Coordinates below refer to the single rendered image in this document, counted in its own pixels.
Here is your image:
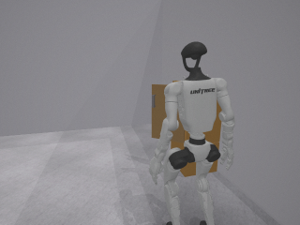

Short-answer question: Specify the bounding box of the left robot upper arm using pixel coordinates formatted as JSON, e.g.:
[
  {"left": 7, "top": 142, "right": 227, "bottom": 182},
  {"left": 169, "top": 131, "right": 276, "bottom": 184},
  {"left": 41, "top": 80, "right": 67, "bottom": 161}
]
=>
[{"left": 164, "top": 81, "right": 183, "bottom": 131}]

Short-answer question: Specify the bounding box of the robot right hand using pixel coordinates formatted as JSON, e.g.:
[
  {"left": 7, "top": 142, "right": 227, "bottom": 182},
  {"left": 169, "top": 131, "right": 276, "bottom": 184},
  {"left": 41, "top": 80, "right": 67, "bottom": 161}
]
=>
[{"left": 220, "top": 146, "right": 234, "bottom": 170}]

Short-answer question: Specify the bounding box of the robot left forearm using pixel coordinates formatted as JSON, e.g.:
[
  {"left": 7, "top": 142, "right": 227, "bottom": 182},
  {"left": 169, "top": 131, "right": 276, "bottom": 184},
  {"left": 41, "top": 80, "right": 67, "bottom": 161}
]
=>
[{"left": 153, "top": 118, "right": 173, "bottom": 162}]

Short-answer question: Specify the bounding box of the humanoid robot torso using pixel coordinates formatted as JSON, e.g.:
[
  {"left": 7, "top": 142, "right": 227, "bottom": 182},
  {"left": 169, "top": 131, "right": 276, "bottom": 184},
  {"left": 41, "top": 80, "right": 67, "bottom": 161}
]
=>
[{"left": 177, "top": 74, "right": 218, "bottom": 163}]

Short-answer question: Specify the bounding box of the left robot shin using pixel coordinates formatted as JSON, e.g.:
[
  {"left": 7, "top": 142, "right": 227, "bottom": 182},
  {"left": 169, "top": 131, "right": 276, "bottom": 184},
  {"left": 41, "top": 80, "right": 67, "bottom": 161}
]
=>
[{"left": 164, "top": 185, "right": 180, "bottom": 225}]

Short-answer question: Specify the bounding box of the robot left hand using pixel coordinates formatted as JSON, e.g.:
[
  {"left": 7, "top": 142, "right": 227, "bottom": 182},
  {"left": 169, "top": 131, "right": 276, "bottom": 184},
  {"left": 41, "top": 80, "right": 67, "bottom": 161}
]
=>
[{"left": 149, "top": 158, "right": 165, "bottom": 185}]

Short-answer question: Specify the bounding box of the robot right forearm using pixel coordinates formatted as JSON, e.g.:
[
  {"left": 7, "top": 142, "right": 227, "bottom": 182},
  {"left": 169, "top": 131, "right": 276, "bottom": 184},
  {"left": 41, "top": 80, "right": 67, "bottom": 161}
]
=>
[{"left": 221, "top": 117, "right": 235, "bottom": 149}]

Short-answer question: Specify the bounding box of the cupboard door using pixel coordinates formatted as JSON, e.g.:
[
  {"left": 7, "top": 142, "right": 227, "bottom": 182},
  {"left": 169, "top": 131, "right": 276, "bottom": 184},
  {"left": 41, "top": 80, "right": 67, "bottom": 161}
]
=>
[{"left": 152, "top": 84, "right": 185, "bottom": 143}]

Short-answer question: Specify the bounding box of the right robot upper arm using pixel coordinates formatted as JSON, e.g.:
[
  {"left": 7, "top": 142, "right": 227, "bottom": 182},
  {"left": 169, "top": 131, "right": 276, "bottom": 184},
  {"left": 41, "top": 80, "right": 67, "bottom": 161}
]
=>
[{"left": 211, "top": 78, "right": 234, "bottom": 123}]

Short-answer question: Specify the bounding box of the handle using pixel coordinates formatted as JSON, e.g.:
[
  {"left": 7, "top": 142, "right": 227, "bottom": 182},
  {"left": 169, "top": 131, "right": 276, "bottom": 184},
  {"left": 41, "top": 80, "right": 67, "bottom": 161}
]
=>
[{"left": 152, "top": 95, "right": 156, "bottom": 108}]

